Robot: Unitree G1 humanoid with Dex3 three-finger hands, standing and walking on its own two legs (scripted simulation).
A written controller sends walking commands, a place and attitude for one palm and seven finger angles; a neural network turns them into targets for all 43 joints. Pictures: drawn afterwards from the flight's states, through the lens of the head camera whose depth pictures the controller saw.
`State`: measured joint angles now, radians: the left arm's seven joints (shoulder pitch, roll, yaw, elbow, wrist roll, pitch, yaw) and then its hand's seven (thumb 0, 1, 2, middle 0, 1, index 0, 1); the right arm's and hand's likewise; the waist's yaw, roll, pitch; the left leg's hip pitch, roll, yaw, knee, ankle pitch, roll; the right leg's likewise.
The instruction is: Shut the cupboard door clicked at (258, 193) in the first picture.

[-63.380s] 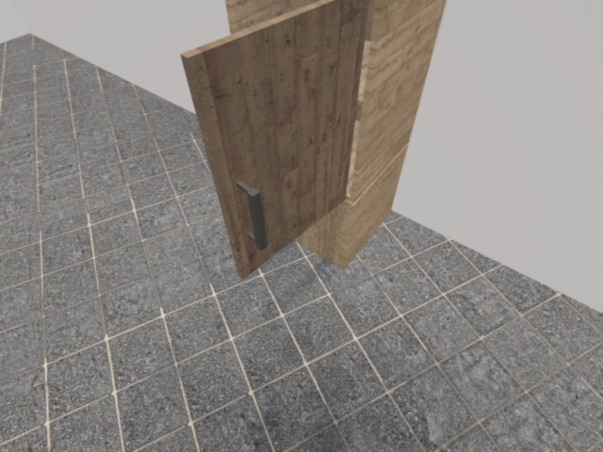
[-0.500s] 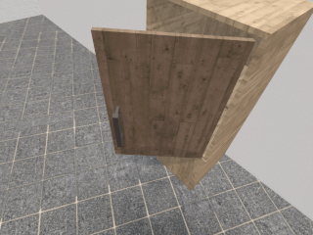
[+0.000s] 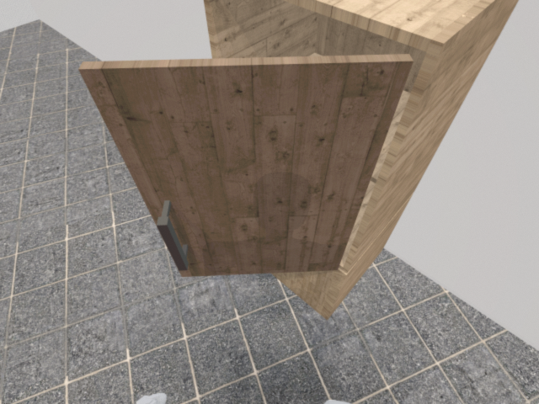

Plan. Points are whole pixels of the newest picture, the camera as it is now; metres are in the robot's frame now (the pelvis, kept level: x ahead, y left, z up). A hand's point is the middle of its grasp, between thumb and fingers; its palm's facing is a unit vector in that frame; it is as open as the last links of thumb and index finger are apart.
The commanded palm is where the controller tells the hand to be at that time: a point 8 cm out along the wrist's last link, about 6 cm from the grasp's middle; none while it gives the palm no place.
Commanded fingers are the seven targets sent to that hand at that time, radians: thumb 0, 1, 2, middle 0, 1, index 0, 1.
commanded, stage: come to a stop and stand still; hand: left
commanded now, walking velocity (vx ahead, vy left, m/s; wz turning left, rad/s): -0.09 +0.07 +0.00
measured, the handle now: (175, 238) +0.43 +0.20 -0.10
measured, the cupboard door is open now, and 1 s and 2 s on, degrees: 45 45 45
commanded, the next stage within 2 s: look again from close up in 1.12 s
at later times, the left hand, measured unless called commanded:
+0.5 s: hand out of the picture -0.04 +0.22 -0.16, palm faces +0.00 -0.97 -0.23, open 7.3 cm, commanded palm none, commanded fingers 0.00 0.90 0.90 -0.20 -0.30 -0.20 -0.30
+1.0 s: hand out of the picture -0.15 +0.19 -0.17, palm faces +0.02 -0.99 -0.14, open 7.3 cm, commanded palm none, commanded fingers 0.00 0.90 0.90 -0.20 -0.30 -0.20 -0.30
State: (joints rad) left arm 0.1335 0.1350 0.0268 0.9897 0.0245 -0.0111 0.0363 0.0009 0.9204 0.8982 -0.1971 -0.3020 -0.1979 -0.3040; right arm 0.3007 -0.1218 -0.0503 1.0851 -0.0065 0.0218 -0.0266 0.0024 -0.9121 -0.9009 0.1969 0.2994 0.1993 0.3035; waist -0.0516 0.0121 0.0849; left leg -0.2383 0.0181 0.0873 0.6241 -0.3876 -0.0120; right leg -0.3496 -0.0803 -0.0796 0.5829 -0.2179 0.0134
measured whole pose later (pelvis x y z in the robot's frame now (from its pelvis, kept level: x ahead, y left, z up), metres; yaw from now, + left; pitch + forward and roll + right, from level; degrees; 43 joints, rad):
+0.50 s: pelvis -0.07 +0.04 +0.01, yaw -1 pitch -1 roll +0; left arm 0.25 0.16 0.02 1.05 0.02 0.02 0.04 0.00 0.92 0.90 -0.20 -0.30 -0.20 -0.30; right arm 0.20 -0.17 -0.04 1.04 -0.01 0.02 -0.03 0.00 -0.93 -0.90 0.20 0.30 0.20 0.30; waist 0.00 0.01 0.07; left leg -0.27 -0.02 0.14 0.47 -0.20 0.07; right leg -0.15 -0.03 -0.04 0.47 -0.32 0.01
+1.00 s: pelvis -0.11 +0.04 +0.01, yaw -1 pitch -1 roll -1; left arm 0.37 0.11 0.01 1.12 0.02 0.00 0.04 0.00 0.91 0.90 -0.20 -0.30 -0.20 -0.30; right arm 0.35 -0.10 -0.02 1.15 -0.02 0.03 -0.02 0.00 -0.91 -0.90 0.20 0.30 0.20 0.30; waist -0.02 -0.02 0.03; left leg -0.28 -0.02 0.11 0.39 -0.10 0.07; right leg -0.18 -0.02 -0.05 0.44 -0.24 0.00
